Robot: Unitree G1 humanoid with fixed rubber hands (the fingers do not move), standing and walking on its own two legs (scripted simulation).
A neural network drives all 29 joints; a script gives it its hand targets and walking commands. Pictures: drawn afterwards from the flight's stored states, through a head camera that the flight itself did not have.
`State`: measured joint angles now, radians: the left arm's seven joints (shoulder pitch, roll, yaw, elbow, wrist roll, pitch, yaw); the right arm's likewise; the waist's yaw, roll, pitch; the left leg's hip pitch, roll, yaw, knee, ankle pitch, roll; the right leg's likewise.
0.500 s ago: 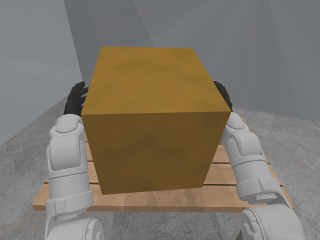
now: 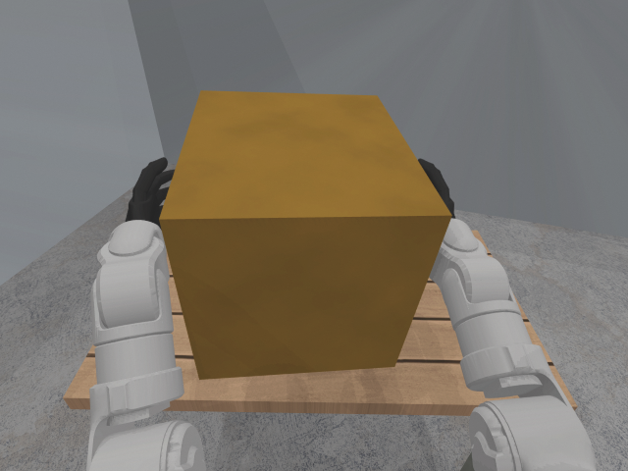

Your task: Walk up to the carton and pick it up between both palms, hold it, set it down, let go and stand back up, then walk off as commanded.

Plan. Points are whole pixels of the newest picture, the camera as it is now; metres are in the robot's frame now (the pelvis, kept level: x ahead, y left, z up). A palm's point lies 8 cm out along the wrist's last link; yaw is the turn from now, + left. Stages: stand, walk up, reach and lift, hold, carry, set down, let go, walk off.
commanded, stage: hold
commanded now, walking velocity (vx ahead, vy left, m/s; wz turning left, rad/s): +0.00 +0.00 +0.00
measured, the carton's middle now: (295, 225) +0.40 +0.01 +0.17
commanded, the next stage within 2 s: set down in 1.02 s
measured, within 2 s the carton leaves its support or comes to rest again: neither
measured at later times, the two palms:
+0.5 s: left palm (146, 225) +0.35 +0.19 +0.22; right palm (433, 219) +0.36 -0.16 +0.21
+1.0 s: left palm (146, 227) +0.35 +0.18 +0.22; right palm (435, 223) +0.35 -0.16 +0.20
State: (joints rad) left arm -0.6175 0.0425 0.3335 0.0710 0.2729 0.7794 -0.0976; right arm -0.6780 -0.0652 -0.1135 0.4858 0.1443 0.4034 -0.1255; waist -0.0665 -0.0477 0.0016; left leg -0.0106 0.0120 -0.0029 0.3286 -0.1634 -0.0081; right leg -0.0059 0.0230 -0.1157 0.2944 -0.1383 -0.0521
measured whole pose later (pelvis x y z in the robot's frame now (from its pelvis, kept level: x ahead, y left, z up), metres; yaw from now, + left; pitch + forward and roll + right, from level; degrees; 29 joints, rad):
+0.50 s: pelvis +0.00 +0.00 +0.00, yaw +0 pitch -9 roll +0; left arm -0.61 0.04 0.33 0.06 0.27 0.78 -0.10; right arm -0.67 -0.07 -0.10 0.47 0.15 0.41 -0.13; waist -0.07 -0.05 0.00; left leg 0.00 0.01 0.00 0.33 -0.17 -0.01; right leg 0.01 0.02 -0.11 0.30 -0.15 -0.05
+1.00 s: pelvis +0.00 +0.00 +0.00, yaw +0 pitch -9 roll +0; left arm -0.59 0.03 0.33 0.03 0.28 0.79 -0.10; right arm -0.66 -0.07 -0.10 0.46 0.16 0.42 -0.13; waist -0.07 -0.05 0.01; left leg 0.00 0.01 0.00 0.33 -0.17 0.00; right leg 0.01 0.02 -0.11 0.29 -0.14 -0.05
